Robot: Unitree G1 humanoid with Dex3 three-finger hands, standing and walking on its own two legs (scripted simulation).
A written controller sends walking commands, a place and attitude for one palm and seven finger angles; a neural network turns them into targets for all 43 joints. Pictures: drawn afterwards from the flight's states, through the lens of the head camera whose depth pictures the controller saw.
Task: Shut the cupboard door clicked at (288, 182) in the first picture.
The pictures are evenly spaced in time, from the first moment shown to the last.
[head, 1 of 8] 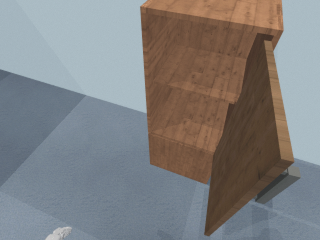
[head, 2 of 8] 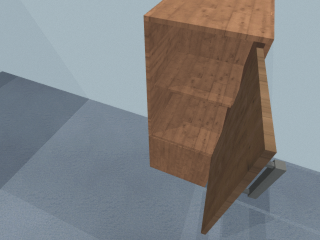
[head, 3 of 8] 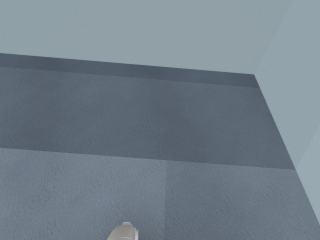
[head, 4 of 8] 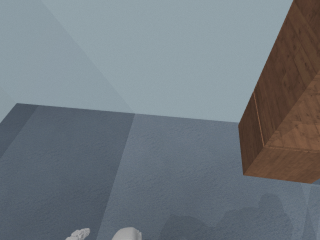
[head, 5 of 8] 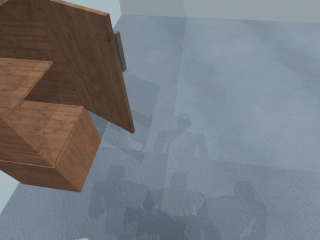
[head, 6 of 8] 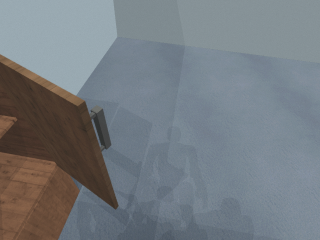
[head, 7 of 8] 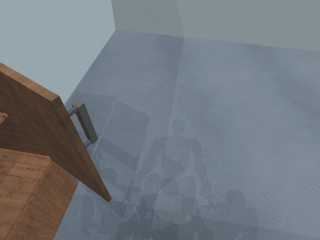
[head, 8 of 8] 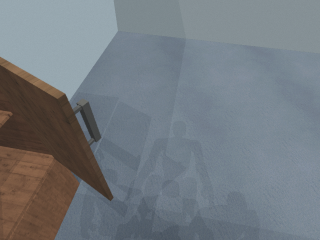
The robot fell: no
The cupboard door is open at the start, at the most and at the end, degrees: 96 96 67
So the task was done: no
